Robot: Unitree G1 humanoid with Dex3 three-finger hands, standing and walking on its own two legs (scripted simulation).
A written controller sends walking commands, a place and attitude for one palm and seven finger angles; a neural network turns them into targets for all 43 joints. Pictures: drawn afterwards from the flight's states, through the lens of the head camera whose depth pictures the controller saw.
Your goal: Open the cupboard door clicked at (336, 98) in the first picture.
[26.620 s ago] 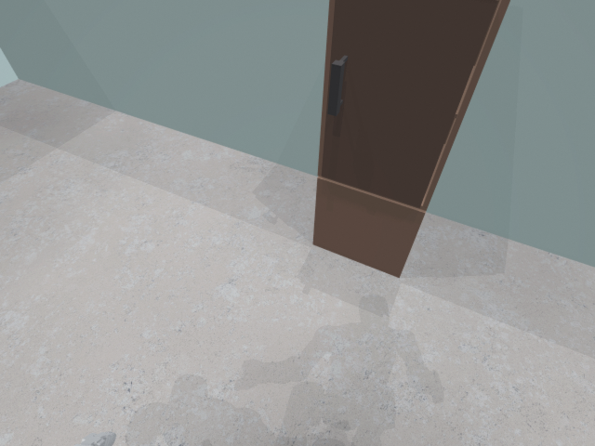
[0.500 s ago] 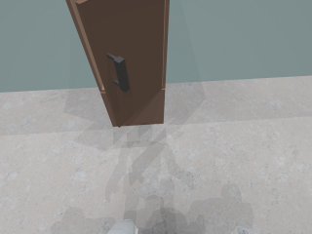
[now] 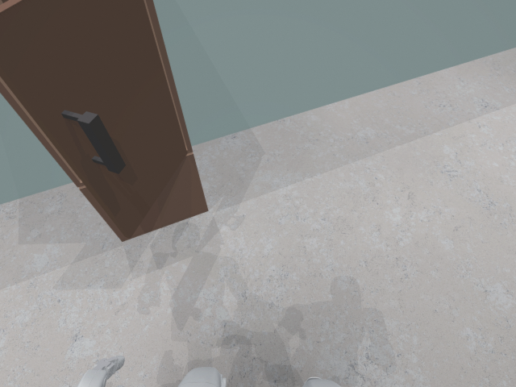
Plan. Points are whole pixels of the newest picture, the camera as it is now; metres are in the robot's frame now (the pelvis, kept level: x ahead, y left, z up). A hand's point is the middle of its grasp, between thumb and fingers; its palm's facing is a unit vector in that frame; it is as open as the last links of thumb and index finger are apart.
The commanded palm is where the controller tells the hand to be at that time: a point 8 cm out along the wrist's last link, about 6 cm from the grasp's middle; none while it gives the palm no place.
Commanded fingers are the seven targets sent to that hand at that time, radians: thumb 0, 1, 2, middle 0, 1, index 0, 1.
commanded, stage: walk to a spot facing it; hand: left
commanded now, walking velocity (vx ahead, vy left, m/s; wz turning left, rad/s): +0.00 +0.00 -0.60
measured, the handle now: (94, 142) +0.52 +0.36 +0.03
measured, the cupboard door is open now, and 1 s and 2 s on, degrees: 46 46 46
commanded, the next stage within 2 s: none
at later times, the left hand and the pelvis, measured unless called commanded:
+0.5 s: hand (182, 360) +0.17 +0.15 -0.15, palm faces -0.29 -0.92 -0.26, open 7.4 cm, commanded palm none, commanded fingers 0.00 0.90 0.90 -0.20 -0.30 -0.20 -0.30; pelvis +0.01 -0.02 +0.01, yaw -17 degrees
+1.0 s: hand (281, 274) +0.33 -0.02 -0.14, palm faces -0.63 -0.75 -0.19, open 7.4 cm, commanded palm none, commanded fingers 0.00 0.90 0.90 -0.20 -0.30 -0.20 -0.30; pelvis +0.10 -0.09 +0.01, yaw -36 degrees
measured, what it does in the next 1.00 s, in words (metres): walks ahead, turning right: left foot, then right foot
